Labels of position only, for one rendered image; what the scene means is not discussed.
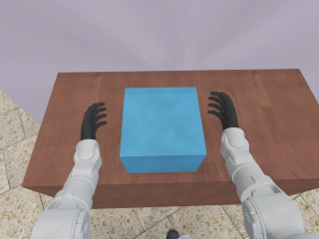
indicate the left robot hand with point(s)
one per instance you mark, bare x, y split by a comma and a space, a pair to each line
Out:
89, 125

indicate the robot right foot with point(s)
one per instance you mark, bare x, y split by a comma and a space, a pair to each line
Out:
172, 234

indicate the left robot upper arm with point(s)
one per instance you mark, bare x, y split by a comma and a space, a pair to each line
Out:
63, 223

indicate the robot left forearm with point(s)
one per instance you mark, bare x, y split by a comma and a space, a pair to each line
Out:
82, 181

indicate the right robot upper arm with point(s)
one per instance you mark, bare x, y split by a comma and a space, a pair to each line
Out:
273, 216

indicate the robot right forearm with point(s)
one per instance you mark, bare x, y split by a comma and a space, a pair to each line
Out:
243, 169

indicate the pedestal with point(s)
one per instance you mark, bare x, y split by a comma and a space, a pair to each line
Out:
275, 108

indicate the carton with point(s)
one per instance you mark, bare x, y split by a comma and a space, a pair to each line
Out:
162, 130

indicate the right robot hand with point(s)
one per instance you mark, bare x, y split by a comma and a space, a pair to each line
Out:
227, 113

